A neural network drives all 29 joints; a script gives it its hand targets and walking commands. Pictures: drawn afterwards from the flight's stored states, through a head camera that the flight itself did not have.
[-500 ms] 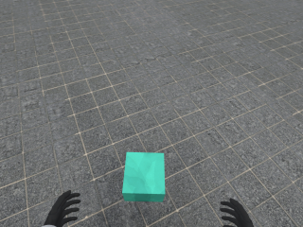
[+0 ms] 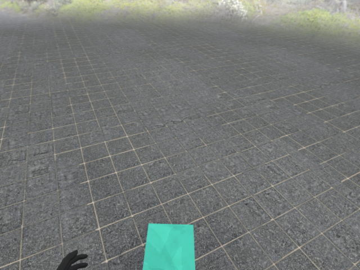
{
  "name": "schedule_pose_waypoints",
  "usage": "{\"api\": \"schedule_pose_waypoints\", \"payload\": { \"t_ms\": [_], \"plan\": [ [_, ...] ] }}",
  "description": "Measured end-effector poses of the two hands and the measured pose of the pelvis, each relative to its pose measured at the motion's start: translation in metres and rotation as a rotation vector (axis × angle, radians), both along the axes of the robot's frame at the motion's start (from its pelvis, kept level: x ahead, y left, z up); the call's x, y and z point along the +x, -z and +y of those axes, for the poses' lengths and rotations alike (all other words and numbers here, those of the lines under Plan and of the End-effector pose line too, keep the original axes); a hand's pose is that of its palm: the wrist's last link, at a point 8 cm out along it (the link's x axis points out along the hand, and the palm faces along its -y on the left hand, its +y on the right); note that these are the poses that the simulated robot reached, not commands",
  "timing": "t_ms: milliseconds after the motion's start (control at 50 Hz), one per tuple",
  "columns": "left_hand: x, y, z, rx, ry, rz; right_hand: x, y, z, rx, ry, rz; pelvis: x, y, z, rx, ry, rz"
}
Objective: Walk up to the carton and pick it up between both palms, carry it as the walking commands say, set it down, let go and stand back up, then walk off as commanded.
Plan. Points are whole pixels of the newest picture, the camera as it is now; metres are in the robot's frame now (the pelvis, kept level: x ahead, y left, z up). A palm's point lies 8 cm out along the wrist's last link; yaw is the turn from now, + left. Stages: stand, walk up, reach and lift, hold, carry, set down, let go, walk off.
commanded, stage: stand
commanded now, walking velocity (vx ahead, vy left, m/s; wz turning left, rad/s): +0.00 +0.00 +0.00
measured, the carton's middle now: (169, 256) +0.49 +0.03 -0.68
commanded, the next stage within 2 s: walk off in 1.26 s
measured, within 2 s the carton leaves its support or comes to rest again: neither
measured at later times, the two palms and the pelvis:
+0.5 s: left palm out of the picture +0.11 +0.26 -0.08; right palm out of the picture +0.08 -0.27 -0.09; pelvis -0.01 +0.00 +0.00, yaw +0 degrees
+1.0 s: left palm out of the picture +0.09 +0.27 -0.09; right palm out of the picture +0.06 -0.27 -0.10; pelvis -0.02 +0.00 +0.00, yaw +0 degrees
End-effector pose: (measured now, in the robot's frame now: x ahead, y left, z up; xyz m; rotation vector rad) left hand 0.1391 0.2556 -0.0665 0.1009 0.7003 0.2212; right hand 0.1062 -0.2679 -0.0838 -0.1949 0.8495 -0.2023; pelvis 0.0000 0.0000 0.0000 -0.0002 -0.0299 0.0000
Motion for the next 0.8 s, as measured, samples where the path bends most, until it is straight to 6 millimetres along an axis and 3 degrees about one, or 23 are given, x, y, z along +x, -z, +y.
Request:
{"api": "schedule_pose_waypoints", "payload": {
  "t_ms": [800],
  "plan": [
    [-0.045, 0.017, 0.009, -0.001, -0.024, 0.073, -0.042, 0.009, -0.006, -0.016, 0.023, 0.041, -0.022, 0.001, 0.002, -0.003, 0.0, -0.031]
  ]
}}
